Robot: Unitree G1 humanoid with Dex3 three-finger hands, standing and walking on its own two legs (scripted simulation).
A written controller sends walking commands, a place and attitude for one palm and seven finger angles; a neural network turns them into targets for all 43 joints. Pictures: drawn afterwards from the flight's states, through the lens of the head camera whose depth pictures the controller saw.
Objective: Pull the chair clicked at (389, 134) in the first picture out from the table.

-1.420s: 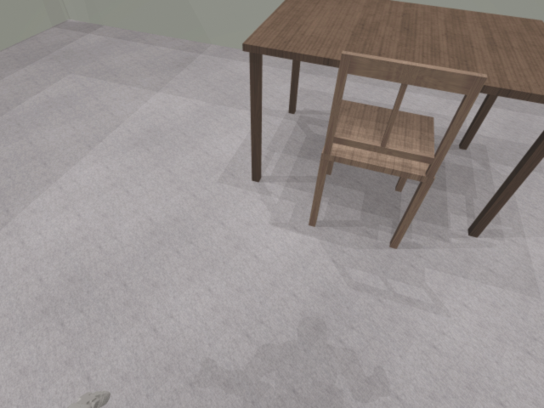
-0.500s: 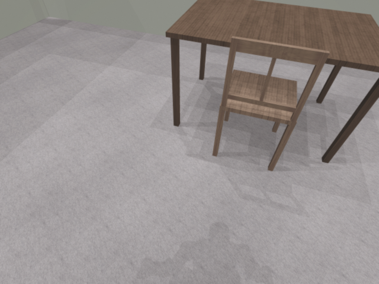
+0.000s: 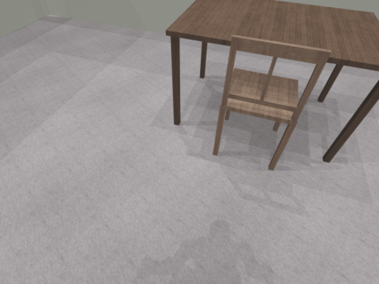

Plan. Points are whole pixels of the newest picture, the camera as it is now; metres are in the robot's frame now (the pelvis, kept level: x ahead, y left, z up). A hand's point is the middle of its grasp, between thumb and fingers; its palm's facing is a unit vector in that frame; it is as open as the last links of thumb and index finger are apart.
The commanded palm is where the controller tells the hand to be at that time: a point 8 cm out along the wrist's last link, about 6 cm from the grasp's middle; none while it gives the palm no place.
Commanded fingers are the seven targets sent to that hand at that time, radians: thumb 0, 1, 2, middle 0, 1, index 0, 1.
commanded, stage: look at it before walking up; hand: left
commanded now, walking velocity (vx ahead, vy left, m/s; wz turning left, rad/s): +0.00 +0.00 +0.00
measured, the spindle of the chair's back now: (268, 79) +1.03 -0.32 -0.13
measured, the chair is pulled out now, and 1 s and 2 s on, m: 0.00 0.00 0.00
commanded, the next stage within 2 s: walk to a spot facing it in 0.02 s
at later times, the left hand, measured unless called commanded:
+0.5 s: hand out of the picture +0.10 +0.16 -0.18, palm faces -0.15 -0.96 -0.22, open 7.4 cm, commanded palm none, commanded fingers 0.00 0.90 0.90 -0.20 -0.30 -0.20 -0.30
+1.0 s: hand (150, 256) +0.23 +0.12 -0.20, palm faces -0.19 -0.97 -0.14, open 7.4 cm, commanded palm none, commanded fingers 0.00 0.90 0.90 -0.20 -0.30 -0.20 -0.30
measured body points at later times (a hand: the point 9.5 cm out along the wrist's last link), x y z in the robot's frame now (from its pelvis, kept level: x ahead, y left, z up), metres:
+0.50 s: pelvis +0.06 -0.03 -0.02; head +0.07 -0.05 +0.43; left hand +0.11 +0.21 -0.16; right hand +0.02 -0.29 -0.18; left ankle +0.00 +0.12 -0.75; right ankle +0.07 -0.13 -0.74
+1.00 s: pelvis +0.26 -0.05 -0.02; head +0.28 -0.03 +0.43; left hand +0.24 +0.17 -0.18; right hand +0.31 -0.30 -0.15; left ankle +0.38 +0.02 -0.74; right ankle +0.08 -0.13 -0.74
